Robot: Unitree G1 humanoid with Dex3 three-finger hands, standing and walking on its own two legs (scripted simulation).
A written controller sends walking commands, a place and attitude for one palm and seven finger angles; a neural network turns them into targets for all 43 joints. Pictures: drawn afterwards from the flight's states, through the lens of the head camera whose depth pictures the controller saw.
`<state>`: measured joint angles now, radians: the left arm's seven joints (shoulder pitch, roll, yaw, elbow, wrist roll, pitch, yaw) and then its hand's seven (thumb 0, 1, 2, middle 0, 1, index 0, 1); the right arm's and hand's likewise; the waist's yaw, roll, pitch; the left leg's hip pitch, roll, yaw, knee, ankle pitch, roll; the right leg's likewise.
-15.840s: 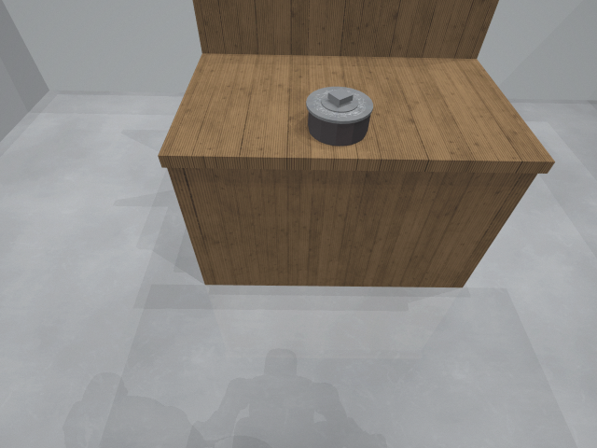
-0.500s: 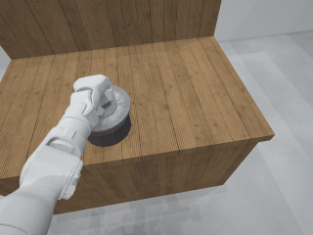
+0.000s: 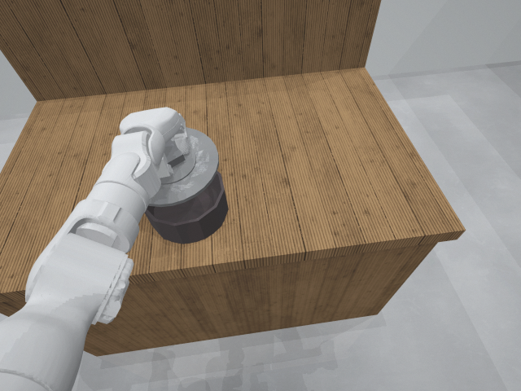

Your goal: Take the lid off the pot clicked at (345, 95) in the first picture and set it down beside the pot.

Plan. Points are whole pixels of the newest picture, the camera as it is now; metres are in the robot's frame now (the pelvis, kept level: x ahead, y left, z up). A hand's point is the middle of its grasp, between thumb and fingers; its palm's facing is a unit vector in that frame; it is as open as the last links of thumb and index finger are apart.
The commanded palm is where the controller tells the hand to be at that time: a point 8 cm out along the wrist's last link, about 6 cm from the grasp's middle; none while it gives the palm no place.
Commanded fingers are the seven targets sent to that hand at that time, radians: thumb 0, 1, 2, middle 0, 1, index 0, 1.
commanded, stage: lift the lid straight up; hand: left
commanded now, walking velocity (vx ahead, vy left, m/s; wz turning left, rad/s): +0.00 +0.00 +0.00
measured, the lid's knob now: (166, 155) +0.50 +0.14 +0.07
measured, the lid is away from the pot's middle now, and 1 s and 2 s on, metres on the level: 0.01 0.01 0.13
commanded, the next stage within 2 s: move the lid sideways beside the pot in 0.82 s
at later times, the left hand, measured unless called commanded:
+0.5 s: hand (159, 136) +0.48 +0.13 +0.14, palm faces -0.28 -0.08 -0.96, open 7.6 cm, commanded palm +0.48 +0.13 +0.22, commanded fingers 0.00 0.57 1.00 -0.76 -1.09 -0.82 -1.11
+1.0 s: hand (153, 130) +0.48 +0.14 +0.15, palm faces -0.30 -0.09 -0.95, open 7.6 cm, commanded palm +0.48 +0.15 +0.22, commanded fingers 0.00 0.57 1.00 -0.76 -1.09 -0.82 -1.11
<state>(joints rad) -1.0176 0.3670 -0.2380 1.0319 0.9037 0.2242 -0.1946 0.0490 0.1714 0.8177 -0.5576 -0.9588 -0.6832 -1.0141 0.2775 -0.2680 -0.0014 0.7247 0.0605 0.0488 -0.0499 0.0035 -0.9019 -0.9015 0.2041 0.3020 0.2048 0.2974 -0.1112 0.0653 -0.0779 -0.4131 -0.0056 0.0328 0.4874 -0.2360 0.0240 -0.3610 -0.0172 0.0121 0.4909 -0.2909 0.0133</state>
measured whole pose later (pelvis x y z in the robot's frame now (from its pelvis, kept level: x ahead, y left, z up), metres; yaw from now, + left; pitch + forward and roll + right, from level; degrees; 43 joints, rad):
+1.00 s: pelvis +0.00 +0.00 +0.00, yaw +0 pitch +8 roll +0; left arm -1.13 0.40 -0.22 1.02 0.92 0.24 -0.31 0.06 0.17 0.82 -0.56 -0.96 -0.69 -1.02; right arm 0.26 -0.28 0.01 0.70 0.06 0.03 -0.06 0.00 -0.90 -0.90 0.20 0.30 0.20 0.30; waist -0.11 0.06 -0.06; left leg -0.37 -0.01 0.03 0.44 -0.21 0.02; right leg -0.32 -0.02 0.01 0.46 -0.27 0.01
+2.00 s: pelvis -0.01 +0.01 +0.00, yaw +1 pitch +7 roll -1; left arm -1.05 0.63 -0.14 0.97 0.95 0.07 -0.40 0.05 0.17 0.82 -0.56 -0.96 -0.69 -1.02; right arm 0.28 -0.29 0.01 0.68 0.07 0.09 -0.07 0.00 -0.90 -0.90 0.21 0.30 0.21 0.30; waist -0.09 0.05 -0.04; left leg -0.38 -0.02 0.02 0.46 -0.20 0.04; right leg -0.30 -0.03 0.00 0.42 -0.24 0.03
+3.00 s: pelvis -0.01 +0.02 +0.00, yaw +1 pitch +10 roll -2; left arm -1.07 0.86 -0.06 1.04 0.97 -0.07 -0.48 0.05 0.18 0.81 -0.55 -0.96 -0.69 -1.03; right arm 0.28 -0.30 0.02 0.70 0.09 0.14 -0.10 0.00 -0.90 -0.90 0.21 0.30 0.21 0.30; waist -0.10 0.03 -0.02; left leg -0.46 -0.01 0.00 0.52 -0.24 0.05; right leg -0.35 -0.02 -0.01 0.41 -0.24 0.03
